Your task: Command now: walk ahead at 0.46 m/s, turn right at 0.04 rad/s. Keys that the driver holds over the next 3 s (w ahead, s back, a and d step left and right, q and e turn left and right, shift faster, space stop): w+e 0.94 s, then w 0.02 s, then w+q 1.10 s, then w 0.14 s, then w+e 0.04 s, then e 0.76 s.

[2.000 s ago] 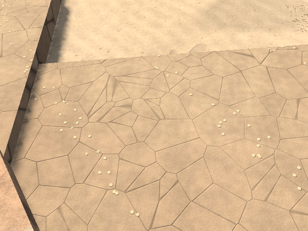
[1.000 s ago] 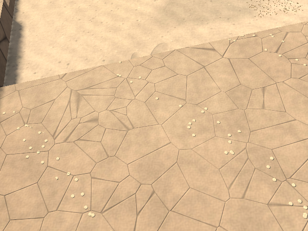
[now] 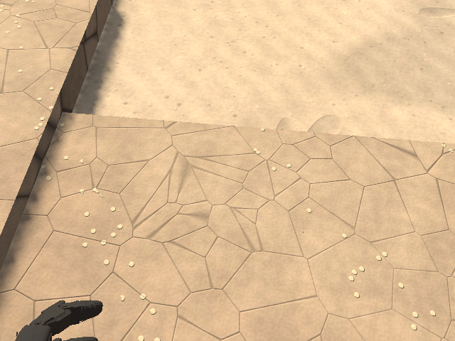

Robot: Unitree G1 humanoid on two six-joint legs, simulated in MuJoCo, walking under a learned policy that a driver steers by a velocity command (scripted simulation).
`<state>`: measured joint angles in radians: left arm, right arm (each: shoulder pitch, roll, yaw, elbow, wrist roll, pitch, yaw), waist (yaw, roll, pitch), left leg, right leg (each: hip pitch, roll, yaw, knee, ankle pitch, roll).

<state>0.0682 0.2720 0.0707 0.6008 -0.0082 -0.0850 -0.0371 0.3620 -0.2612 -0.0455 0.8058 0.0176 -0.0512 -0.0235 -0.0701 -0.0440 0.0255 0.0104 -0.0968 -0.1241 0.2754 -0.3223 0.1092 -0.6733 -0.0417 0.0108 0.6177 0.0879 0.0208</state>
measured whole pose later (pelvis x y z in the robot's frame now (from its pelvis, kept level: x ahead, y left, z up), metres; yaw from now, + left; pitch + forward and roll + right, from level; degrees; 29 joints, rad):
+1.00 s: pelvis +0.56 -0.05 +0.00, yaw -32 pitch +1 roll +2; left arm 0.09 0.28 0.05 0.61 -0.03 -0.02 -0.04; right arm 0.35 -0.30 -0.07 0.82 0.01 -0.08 0.00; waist -0.10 -0.04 0.04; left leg 0.03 0.00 0.18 0.27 -0.32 0.00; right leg -0.65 -0.08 0.02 0.71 -0.05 -0.01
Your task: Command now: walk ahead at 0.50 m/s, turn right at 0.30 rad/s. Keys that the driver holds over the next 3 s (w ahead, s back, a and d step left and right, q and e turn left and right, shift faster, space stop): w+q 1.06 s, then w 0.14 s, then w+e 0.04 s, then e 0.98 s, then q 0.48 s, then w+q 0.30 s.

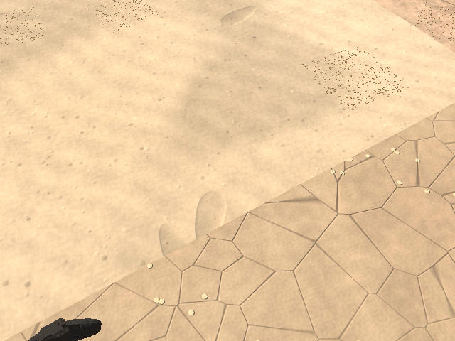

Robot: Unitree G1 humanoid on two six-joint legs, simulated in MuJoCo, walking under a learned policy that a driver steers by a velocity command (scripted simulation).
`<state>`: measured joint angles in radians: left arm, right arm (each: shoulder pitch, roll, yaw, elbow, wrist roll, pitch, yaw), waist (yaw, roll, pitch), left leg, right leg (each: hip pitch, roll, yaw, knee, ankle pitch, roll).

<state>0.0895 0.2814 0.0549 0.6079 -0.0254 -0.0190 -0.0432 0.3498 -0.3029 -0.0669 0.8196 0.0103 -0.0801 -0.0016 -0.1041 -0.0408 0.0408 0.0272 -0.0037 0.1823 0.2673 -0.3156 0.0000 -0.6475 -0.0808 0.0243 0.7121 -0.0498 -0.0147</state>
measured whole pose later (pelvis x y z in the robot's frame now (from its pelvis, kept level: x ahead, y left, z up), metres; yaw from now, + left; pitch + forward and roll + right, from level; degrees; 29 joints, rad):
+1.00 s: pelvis +0.59 +0.09 -0.01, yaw +27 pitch +1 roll +1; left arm 0.09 0.25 -0.06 0.71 0.08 -0.10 -0.01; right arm 0.39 -0.26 -0.03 0.83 -0.07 -0.12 0.10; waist -0.09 -0.01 -0.02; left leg -0.16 -0.16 -0.19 0.56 -0.39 0.08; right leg -0.49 -0.04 0.03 0.66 -0.11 0.02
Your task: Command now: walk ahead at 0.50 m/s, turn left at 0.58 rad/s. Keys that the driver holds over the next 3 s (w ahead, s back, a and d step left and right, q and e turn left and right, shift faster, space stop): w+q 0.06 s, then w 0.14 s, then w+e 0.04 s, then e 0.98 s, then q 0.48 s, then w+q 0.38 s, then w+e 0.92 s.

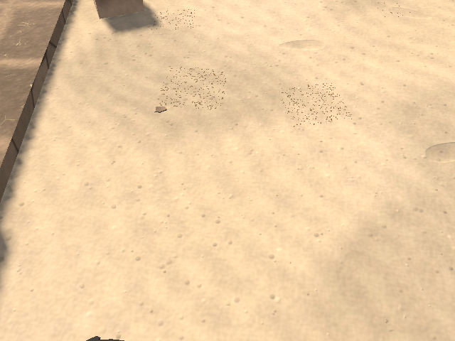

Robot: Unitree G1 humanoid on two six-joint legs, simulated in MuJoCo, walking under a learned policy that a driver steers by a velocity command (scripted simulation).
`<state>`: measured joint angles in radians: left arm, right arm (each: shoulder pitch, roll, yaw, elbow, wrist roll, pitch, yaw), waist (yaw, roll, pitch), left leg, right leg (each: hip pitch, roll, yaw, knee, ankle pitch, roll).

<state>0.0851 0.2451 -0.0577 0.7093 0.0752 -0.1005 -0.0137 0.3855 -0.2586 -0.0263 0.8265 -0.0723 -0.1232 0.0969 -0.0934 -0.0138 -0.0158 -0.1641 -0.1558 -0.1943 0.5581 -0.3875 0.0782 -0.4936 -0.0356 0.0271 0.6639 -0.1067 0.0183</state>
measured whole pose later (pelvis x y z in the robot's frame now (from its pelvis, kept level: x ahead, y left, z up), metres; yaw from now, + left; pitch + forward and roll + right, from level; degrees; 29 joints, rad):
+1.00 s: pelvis +0.31 -0.01 -0.07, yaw -15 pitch +3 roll +3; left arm 0.19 0.27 0.08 0.68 0.01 0.02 0.02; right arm 0.09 -0.30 -0.09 0.83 -0.01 0.03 -0.06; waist 0.00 0.03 0.01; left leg -0.57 0.02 0.01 1.10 -0.45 -0.05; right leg -0.38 0.01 0.02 0.57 -0.24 -0.06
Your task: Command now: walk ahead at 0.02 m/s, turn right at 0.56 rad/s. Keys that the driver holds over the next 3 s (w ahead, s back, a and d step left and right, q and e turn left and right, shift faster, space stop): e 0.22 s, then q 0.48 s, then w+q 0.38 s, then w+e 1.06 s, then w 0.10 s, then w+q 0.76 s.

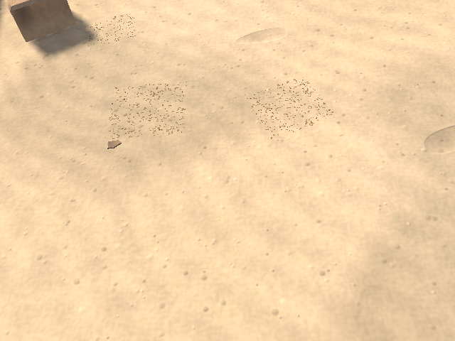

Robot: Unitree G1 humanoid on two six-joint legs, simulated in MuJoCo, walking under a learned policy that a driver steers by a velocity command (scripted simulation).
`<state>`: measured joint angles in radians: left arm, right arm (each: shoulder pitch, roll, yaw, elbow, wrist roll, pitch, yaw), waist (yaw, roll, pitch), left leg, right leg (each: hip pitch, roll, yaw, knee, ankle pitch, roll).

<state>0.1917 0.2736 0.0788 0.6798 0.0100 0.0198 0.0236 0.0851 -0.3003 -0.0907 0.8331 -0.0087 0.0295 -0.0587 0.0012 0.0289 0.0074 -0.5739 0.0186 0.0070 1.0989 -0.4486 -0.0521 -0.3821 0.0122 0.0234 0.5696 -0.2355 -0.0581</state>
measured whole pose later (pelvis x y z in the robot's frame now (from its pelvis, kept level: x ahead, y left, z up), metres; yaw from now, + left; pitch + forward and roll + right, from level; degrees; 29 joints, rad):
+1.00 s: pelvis +0.09 +0.07 +0.00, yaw +9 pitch +3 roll -1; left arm 0.34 0.29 0.11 0.69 -0.01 -0.04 0.02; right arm 0.12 -0.29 -0.07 0.67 0.03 0.02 0.04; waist 0.06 0.00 -0.02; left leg -0.50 0.05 0.02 0.78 -0.34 0.00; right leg -0.14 -0.08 -0.12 0.44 -0.35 0.04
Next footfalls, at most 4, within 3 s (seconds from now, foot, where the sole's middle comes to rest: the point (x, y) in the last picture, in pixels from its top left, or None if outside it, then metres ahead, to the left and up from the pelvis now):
0.38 left None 0.10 0.15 -0.77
1.06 left None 0.15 0.21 -0.77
1.56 right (220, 319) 0.54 0.11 -0.77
1.98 left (154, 243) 0.80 0.34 -0.77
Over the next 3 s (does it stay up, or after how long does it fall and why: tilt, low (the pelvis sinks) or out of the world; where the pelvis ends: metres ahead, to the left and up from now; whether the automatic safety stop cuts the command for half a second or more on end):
stays up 1.13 0.16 -0.02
